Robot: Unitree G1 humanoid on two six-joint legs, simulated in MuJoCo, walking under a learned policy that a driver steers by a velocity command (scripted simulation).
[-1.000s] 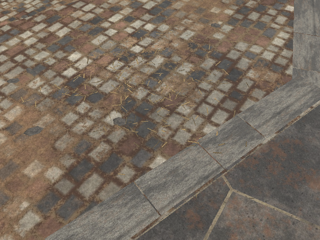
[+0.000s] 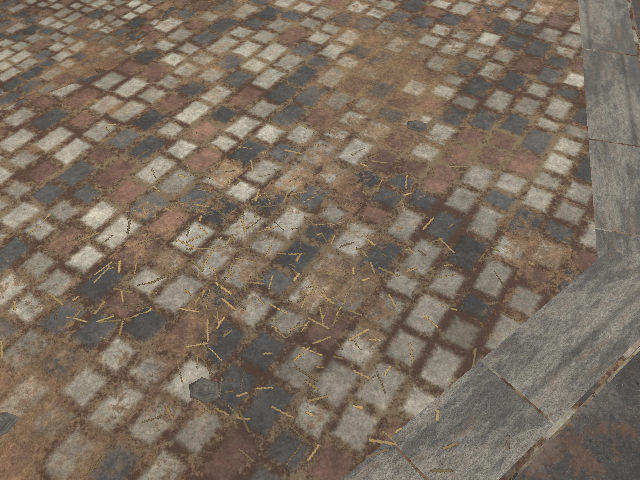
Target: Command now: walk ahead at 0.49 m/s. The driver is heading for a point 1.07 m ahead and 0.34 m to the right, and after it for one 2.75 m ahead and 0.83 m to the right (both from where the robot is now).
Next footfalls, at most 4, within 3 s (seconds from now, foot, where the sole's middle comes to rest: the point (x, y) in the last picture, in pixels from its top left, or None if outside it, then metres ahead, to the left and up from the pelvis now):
0.30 right None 0.34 -0.17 -0.78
0.86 left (292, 424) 0.65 0.07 -0.78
1.40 right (430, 347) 0.83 -0.27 -0.78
1.90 left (408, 241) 1.18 -0.25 -0.78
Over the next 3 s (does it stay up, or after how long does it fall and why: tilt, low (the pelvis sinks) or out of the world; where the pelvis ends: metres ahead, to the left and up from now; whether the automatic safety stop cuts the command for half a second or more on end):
stays up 1.47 -0.46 -0.01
